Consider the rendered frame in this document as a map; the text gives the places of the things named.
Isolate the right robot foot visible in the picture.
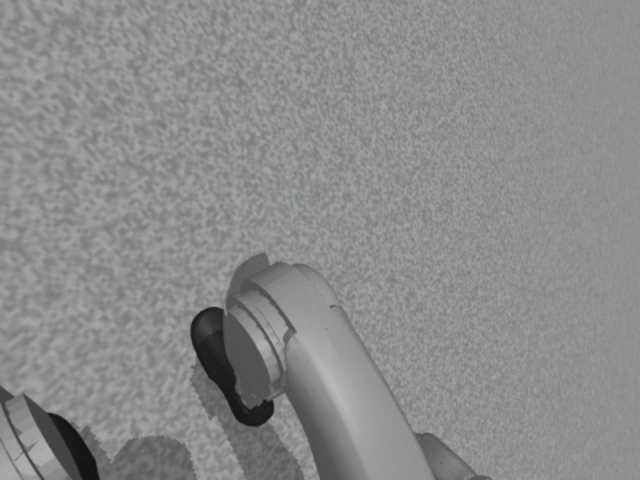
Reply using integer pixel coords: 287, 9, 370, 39
190, 307, 274, 427

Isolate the right robot hand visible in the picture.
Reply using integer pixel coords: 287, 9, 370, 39
410, 424, 478, 480

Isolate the left robot foot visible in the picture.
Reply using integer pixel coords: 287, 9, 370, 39
48, 413, 100, 480

